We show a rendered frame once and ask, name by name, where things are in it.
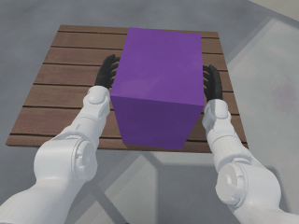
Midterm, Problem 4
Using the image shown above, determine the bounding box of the robot right upper arm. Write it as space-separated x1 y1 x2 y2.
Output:
215 161 299 224

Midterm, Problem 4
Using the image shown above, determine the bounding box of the robot right hand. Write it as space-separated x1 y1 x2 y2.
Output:
203 64 223 102

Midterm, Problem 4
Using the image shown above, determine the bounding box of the carton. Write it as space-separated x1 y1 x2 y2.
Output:
109 27 205 150

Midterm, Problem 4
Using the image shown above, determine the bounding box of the robot left hand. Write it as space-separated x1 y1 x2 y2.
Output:
94 54 121 90

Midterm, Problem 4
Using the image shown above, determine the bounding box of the robot right forearm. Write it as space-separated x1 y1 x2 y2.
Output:
202 99 281 195

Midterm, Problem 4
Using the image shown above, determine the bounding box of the table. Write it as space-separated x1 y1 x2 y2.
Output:
5 24 249 154

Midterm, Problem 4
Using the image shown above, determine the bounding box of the robot left forearm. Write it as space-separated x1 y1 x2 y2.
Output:
34 86 110 176

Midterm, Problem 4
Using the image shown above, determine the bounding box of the robot left upper arm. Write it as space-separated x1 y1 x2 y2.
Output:
0 138 98 224

